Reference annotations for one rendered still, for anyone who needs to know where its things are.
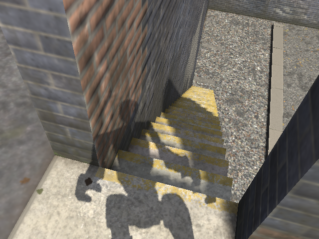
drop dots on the stairs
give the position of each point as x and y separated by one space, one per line
182 148

